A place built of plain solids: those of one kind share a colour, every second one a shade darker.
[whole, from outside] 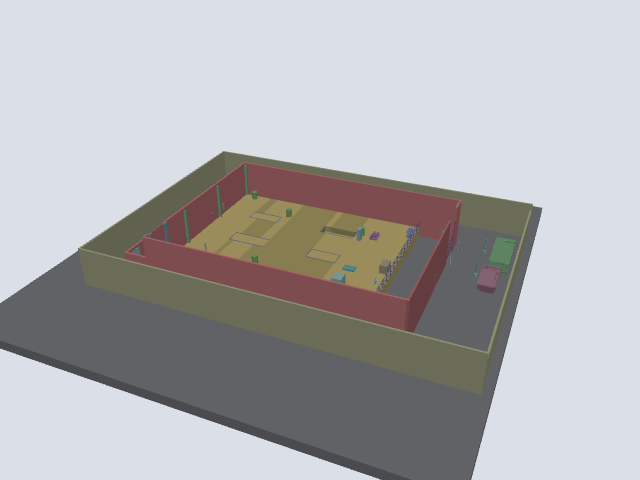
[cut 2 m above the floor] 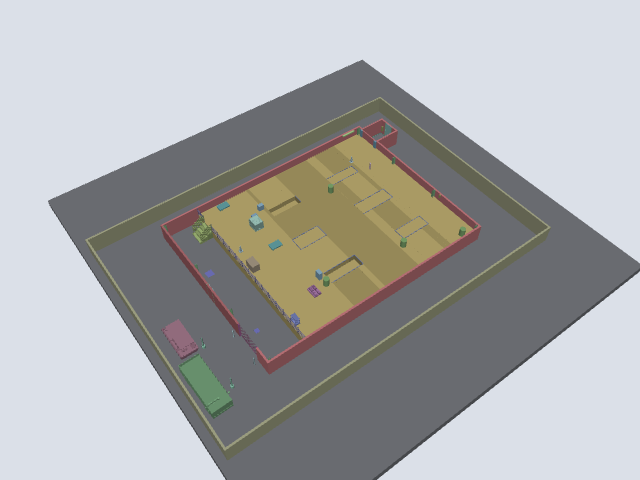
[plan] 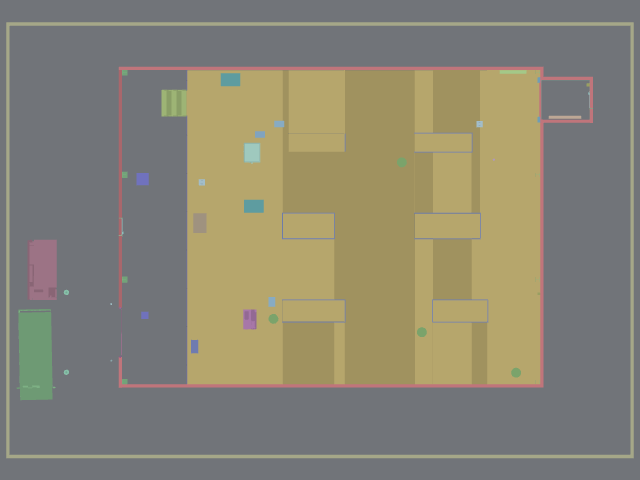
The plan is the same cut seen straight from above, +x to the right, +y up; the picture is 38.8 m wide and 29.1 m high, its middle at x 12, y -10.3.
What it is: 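A works' hall with framed pits and covers in a raised floor; one tall room; a strip of floor behind the doors, a deck 1.05 m over it that fills the rest, and in the deck 6 framed panels of which 3 move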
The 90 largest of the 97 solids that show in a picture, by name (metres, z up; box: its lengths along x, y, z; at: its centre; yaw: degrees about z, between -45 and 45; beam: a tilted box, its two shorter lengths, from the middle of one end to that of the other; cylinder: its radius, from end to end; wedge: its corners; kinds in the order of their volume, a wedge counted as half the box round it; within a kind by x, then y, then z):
{
 "raised_floor_bank_1": {"box": [5.85, 19.05, 1.1], "at": [6.83, -9.53, 0.5]},
 "raised_floor_bank_2": {"box": [0.35, 3.8, 1.1], "at": [9.93, -17.15, 0.5]},
 "raised_floor_bank_3": {"box": [0.35, 3.75, 1.1], "at": [9.93, -12.07, 0.5]},
 "raised_floor_bank_4": {"box": [0.35, 8.7, 1.1], "at": [9.93, -4.35, 0.5]},
 "raised_floor_bank_5": {"box": [3.1, 1.5, 1.1], "at": [11.3, -9.45, 0.5]},
 "raised_floor_bank_6": {"box": [2.75, 3.8, 1.1], "at": [11.47, -17.15, 0.5]},
 "raised_floor_bank_7": {"box": [2.75, 3.75, 1.1], "at": [11.47, -12.07, 0.5]},
 "raised_floor_bank_8": {"box": [2.75, 3.75, 1.1], "at": [11.47, -6.83, 0.5]},
 "raised_floor_bank_9": {"box": [2.75, 3.85, 1.1], "at": [11.47, -1.93, 0.5]},
 "raised_floor_bank_10": {"box": [3.75, 1.3, 0.49], "at": [11.62, -14.6, 0.2]},
 "raised_floor_bank_11": {"box": [3.4, 1.1, 0.49], "at": [11.8, -4.4, 0.2]},
 "raised_floor_bank_12": {"box": [0.65, 3.8, 1.1], "at": [13.18, -17.15, 0.5]},
 "raised_floor_bank_13": {"box": [0.65, 9.0, 1.1], "at": [13.18, -9.45, 0.5]},
 "raised_floor_bank_14": {"box": [0.65, 3.85, 1.1], "at": [13.18, -1.93, 0.5]},
 "raised_floor_bank_15": {"box": [4.25, 19.05, 1.1], "at": [15.62, -9.53, 0.5]},
 "raised_floor_bank_16": {"box": [1.1, 8.85, 1.1], "at": [18.3, -14.62, 0.5]},
 "raised_floor_bank_17": {"box": [1.1, 3.75, 1.1], "at": [18.3, -6.83, 0.5]},
 "raised_floor_bank_18": {"box": [1.1, 3.85, 1.1], "at": [18.3, -1.93, 0.5]},
 "raised_floor_bank_19": {"box": [3.45, 1.1, 1.1], "at": [19.48, -4.4, 0.5]},
 "raised_floor_bank_20": {"box": [3.95, 1.5, 1.1], "at": [19.73, -9.45, 0.5]},
 "raised_floor_bank_21": {"box": [2.35, 3.8, 1.1], "at": [20.02, -17.15, 0.5]},
 "raised_floor_bank_22": {"box": [2.35, 3.75, 1.1], "at": [20.02, -12.07, 0.5]},
 "raised_floor_bank_23": {"box": [2.35, 3.75, 1.1], "at": [20.02, -6.83, 0.5]},
 "raised_floor_bank_24": {"box": [2.35, 3.85, 1.1], "at": [20.02, -1.93, 0.5]},
 "raised_floor_bank_25": {"box": [3.3, 1.3, 1.1], "at": [20.5, -14.6, 0.5]},
 "raised_floor_bank_26": {"box": [0.5, 3.8, 1.1], "at": [21.45, -17.15, 0.5]},
 "raised_floor_bank_27": {"box": [0.5, 3.75, 1.1], "at": [21.45, -12.07, 0.5]},
 "raised_floor_bank_28": {"box": [0.5, 8.7, 1.1], "at": [21.45, -4.35, 0.5]},
 "raised_floor_bank_29": {"box": [0.45, 3.8, 1.1], "at": [21.93, -17.15, 0.5]},
 "raised_floor_bank_30": {"box": [0.45, 13.95, 1.1], "at": [21.93, -6.97, 0.5]},
 "raised_floor_bank_31": {"box": [3.2, 19.05, 1.1], "at": [23.75, -9.53, 0.5]},
 "yard_bound_1": {"box": [0.2, 26.42, 3.4], "at": [-6.93, -10.31, 1.65]},
 "yard_bound_2": {"box": [38.05, 0.2, 4.1], "at": [12.0, -23.42, 2.0]},
 "yard_bound_3": {"box": [38.05, 0.2, 4.1], "at": [12.0, 2.8, 2.0]},
 "yard_bound_4": {"box": [0.2, 26.42, 4.1], "at": [30.92, -10.31, 2.0]},
 "wall_1": {"box": [0.2, 1.86, 5.15], "at": [-0.1, -18.32, 2.52]},
 "wall_2": {"box": [0.2, 14.61, 5.15], "at": [-0.1, -7.1, 2.52]},
 "wall_3": {"box": [25.75, 0.2, 5.15], "at": [12.68, -19.15, 2.52]},
 "wall_4": {"box": [25.75, 0.2, 5.15], "at": [12.68, 0.1, 2.52]},
 "wall_5": {"box": [0.06, 2.52, 5.15], "at": [25.32, -1.8, 2.52]},
 "wall_6": {"box": [0.06, 2.4, 2.45], "at": [25.38, -1.8, 1.18]},
 "wall_7": {"box": [0.2, 16.25, 5.15], "at": [25.45, -11.12, 2.52]},
 "wall_8": {"box": [0.2, 0.8, 5.15], "at": [25.45, -0.2, 2.52]},
 "wall_9": {"box": [3.2, 0.2, 2.45], "at": [26.95, -3.1, 1.18]},
 "wall_10": {"box": [3.2, 0.2, 2.45], "at": [26.95, -0.5, 1.18]},
 "wall_11": {"box": [0.2, 2.8, 2.45], "at": [28.45, -1.8, 1.18]},
 "beyond_van_1": {"box": [0.02, 4.58, 1.15], "at": [-6.24, -16.89, 0.84], "yaw": 1.1},
 "beyond_van_2": {"box": [1.96, 0.02, 1.13], "at": [-5.3, -14.57, 0.86], "yaw": 1.1},
 "beyond_van_3": {"box": [1.96, 0.1, 0.2], "at": [-5.3, -14.55, 0.44], "yaw": 1.1},
 "beyond_van_4": {"box": [1.96, 5.28, 1.0], "at": [-5.25, -17.32, 0.79], "yaw": 1.1},
 "door_landing_1": {"box": [0.91, 1.62, 0.23], "at": [2.85, -2.0, 0.06]},
 "door_landing_2": {"box": [0.91, 1.62, 0.4], "at": [3.15, -2.0, 0.15]},
 "door_landing_3": {"box": [0.91, 1.62, 0.57], "at": [3.45, -2.0, 0.24]},
 "door_landing_4": {"box": [0.91, 1.62, 0.75], "at": [3.75, -2.0, 0.33]},
 "door_landing_5": {"box": [0.61, 1.62, 0.93], "at": [3.9, -2.0, 0.41]},
 "beyond_skip_1": {"box": [0.12, 3.6, 0.12], "at": [-5.67, -12.12, 1.18]},
 "beyond_skip_2": {"box": [0.26, 1.0, 0.1], "at": [-5.56, -12.35, 1.07]},
 "beyond_skip_3": {"box": [1.23, 0.73, 0.1], "at": [-5.07, -13.49, 1.07]},
 "beyond_skip_4": {"box": [1.37, 1.16, 0.1], "at": [-5.0, -11.21, 1.07]},
 "beyond_skip_5": {"box": [1.63, 3.28, 0.46], "at": [-4.84, -12.12, 0.79]},
 "beyond_skip_6": {"box": [1.47, 0.18, 0.12], "at": [-4.7, -13.86, 1.18]},
 "beyond_skip_7": {"box": [1.4, 2.9, 0.05], "at": [-4.65, -11.74, 1.21]},
 "ibc_1": {"box": [0.88, 1.08, 1.15], "at": [7.87, -5.0, 1.58]},
 "ibc_2": {"box": [0.95, 1.16, 1.21], "at": [7.87, -5.0, 1.61]},
 "drum_1": {"cylinder": 0.3, "from": [9.18, -15.08, 1.05], "to": [9.18, -15.08, 1.92]},
 "drum_2": {"cylinder": 0.3, "from": [16.96, -5.59, 1.05], "to": [16.96, -5.59, 1.92]},
 "drum_3": {"cylinder": 0.3, "from": [18.18, -15.89, 1.05], "to": [18.18, -15.89, 1.92]},
 "drum_4": {"cylinder": 0.3, "from": [23.89, -18.34, 1.05], "to": [23.89, -18.34, 1.92]},
 "crate_1": {"box": [0.8, 1.2, 0.9], "at": [4.71, -9.27, 1.5]},
 "tote_stack_1": {"box": [0.4, 0.6, 1.32], "at": [9.08, -14.05, 1.71]},
 "tote_stack_2": {"box": [0.6, 0.4, 0.66], "at": [9.53, -3.27, 1.38]},
 "pier_1": {"box": [0.17, 0.34, 5.15], "at": [25.27, -3.0, 2.52]},
 "pallet_1": {"box": [1.2, 0.8, 0.14], "at": [6.57, -0.58, 1.12]},
 "pallet_2": {"box": [1.2, 0.8, 0.14], "at": [7.99, -8.26, 1.12]},
 "radiator_1": {"box": [1.98, 0.19, 0.66], "at": [26.85, -2.86, 0.44]},
 "coat_hooks_1": {"box": [1.62, 0.22, 0.49], "at": [23.7, -0.12, 2.1]},
 "deck_rail_1": {"box": [0.024, 16.3, 0.1], "at": [3.93, -10.9, 1.1]},
 "deck_rail_2": {"box": [0.05, 16.3, 0.05], "at": [3.93, -10.9, 1.44]},
 "deck_rail_3": {"box": [0.05, 16.3, 0.05], "at": [3.93, -10.9, 1.75]},
 "deck_rail_4": {"box": [0.05, 16.3, 0.05], "at": [3.93, -10.9, 2.08]},
 "pallet_load_1": {"box": [0.49, 1.2, 0.2], "at": [7.59, -15.11, 1.1]},
 "carton_1": {"box": [0.6, 0.4, 0.4], "at": [8.36, -3.9, 1.25]},
 "door_leaf_1": {"box": [0.044, 1.0, 2.15], "at": [28.35, -1.8, 1.02]},
 "access_cover_1": {"box": [0.75, 0.75, 0.06], "at": [1.24, -6.61, -0.02]},
 "access_cover_2": {"box": [0.44, 0.44, 0.06], "at": [1.39, -14.87, -0.02]},
 "steel_column_1": {"box": [0.014, 0.26, 4.95], "at": [25.09, -12.7, 2.42]},
 "steel_column_2": {"box": [0.014, 0.26, 4.95], "at": [25.09, -6.35, 2.42]},
 "bund_kerb_1": {"box": [4.05, 0.05, 0.04], "at": [19.73, -10.22, 1.07]},
 "bund_kerb_2": {"box": [4.05, 0.05, 0.045], "at": [19.73, -8.68, 1.07]},
 "file_trolley_1": {"box": [0.44, 0.8, 0.025], "at": [4.4, -16.77, 1.86]}
}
